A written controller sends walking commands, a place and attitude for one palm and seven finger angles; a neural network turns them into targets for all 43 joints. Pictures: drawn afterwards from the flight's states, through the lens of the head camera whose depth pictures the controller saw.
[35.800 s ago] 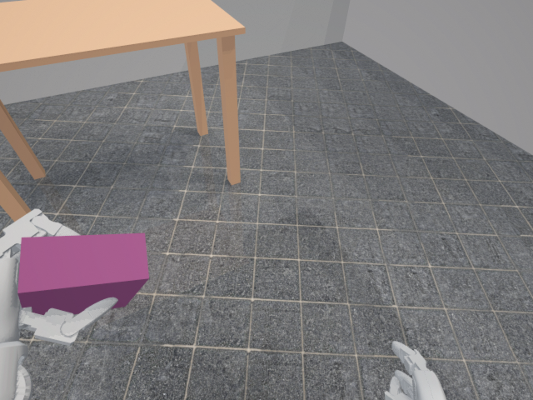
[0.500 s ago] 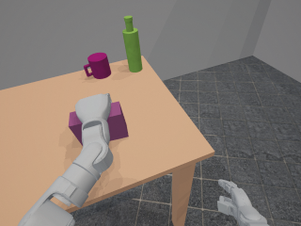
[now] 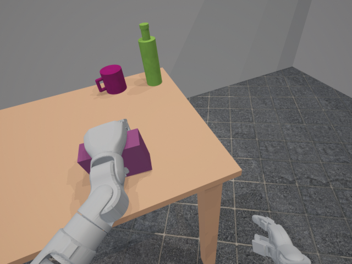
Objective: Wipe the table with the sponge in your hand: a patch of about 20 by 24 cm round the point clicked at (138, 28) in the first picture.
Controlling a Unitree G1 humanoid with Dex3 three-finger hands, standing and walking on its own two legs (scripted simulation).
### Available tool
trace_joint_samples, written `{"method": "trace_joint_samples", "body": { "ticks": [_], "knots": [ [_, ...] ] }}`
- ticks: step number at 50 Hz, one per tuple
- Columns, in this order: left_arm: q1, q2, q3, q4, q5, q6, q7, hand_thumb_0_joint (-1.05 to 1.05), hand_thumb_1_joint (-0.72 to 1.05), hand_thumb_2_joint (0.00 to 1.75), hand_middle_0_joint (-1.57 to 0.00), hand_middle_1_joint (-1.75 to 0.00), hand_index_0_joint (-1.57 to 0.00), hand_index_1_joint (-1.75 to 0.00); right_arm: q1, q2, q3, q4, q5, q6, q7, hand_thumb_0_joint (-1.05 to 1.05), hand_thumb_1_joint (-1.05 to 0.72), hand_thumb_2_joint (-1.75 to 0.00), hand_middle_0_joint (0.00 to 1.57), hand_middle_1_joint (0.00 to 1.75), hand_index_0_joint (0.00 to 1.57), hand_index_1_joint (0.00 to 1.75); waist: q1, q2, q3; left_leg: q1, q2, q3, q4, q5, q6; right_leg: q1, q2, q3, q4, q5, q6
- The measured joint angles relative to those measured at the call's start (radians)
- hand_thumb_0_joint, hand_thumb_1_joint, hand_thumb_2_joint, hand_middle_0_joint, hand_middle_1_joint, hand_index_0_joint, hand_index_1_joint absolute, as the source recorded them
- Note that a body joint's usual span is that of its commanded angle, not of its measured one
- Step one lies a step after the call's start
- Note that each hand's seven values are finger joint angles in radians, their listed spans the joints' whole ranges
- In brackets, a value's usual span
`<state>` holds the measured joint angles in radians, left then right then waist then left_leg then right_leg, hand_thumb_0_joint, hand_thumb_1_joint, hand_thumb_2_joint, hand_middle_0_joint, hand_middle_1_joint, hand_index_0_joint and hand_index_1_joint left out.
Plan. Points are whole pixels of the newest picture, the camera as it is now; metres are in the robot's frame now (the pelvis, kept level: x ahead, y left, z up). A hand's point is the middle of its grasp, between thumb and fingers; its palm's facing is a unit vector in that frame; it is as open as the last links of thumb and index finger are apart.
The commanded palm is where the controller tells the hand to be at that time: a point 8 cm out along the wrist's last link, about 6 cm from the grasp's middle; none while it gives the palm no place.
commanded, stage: wipe back along the third lane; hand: left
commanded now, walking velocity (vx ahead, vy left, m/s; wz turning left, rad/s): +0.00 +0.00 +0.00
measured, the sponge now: (120, 161) +0.33 +0.18 +0.09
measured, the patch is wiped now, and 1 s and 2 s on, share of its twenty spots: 0.85 0.85 0.90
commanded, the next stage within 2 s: slide back across to the middle lane in 0.40 s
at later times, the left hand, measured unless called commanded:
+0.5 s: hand (120, 166) +0.28 +0.15 +0.13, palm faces +0.18 -0.17 -0.97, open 9.5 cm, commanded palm +0.22 +0.15 +0.15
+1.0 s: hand (98, 176) +0.24 +0.19 +0.14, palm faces +0.22 -0.29 -0.93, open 9.5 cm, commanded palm +0.20 +0.20 +0.19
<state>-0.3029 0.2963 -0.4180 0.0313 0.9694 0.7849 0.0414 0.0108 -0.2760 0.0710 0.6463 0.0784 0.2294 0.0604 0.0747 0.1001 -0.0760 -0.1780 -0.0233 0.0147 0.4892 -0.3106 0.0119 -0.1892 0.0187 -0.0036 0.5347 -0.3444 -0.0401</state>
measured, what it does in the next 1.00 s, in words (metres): stands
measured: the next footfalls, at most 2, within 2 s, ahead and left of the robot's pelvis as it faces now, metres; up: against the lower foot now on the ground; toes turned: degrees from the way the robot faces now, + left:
none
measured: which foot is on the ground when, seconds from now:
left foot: down 0.00-1.00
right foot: down 0.00-1.00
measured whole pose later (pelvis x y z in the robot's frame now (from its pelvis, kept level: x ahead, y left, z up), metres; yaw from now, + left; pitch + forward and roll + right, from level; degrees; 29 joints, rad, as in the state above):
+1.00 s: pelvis -0.02 -0.02 +0.00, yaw -3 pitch -4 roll +1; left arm 0.08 0.39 -0.19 -0.39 0.80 0.70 0.04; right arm 0.01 -0.29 0.06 0.61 0.05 0.23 0.00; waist 0.08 0.11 -0.04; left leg -0.09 0.02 0.05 0.44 -0.28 -0.02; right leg -0.12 0.07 0.03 0.49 -0.30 -0.07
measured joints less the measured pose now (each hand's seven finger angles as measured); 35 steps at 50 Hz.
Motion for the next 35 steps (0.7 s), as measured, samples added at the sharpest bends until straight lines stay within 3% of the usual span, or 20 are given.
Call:
{"method": "trace_joint_samples", "body": {
  "ticks": [13, 26, 35],
  "knots": [
    [0.085, 0.012, 0.023, -0.072, -0.007, -0.022, 0.014, 0.04, -0.44, 1.06, -0.72, -1.43, -0.77, -1.4, 0.002, -0.014, -0.016, -0.008, -0.002, -0.011, -0.003, 0.02, -0.91, -0.9, 0.2, 0.3, 0.2, 0.3, -0.006, 0.009, 0.001, 0.016, 0.016, 0.005, -0.012, 0.012, -0.015, 0.007, 0.016, 0.004, -0.002, 0.009, -0.015],
    [0.238, 0.011, 0.048, -0.259, -0.02, -0.059, 0.028, 0.05, -0.43, 1.06, -0.71, -1.43, -0.77, -1.4, -0.019, -0.004, -0.018, -0.04, -0.004, -0.005, 0.008, 0.02, -0.91, -0.9, 0.2, 0.3, 0.2, 0.3, 0.011, 0.016, 0.009, 0.043, 0.027, 0.009, -0.019, 0.01, -0.023, 0.031, 0.028, 0.009, -0.007, 0.009, -0.025],
    [0.312, 0.024, 0.104, -0.355, -0.079, -0.087, 0.03, 0.03, -0.43, 1.06, -0.71, -1.43, -0.77, -1.4, -0.027, 0.007, -0.007, -0.046, -0.013, 0.008, -0.013, 0.01, -0.9, -0.9, 0.2, 0.3, 0.2, 0.3, 0.017, 0.008, 0.02, 0.063, 0.035, 0.019, -0.028, 0.014, -0.028, 0.045, 0.036, 0.019, -0.013, 0.016, -0.029]
  ]
}}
